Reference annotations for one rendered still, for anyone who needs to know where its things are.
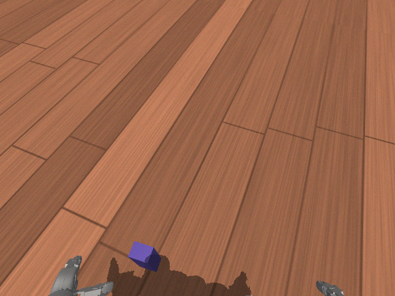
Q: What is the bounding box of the left robot hand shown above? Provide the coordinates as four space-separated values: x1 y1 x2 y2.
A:
50 255 114 296

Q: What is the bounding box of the right robot hand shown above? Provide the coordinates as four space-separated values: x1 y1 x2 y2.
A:
316 281 344 296

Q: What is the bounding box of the carton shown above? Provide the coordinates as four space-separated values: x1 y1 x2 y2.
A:
128 241 161 272

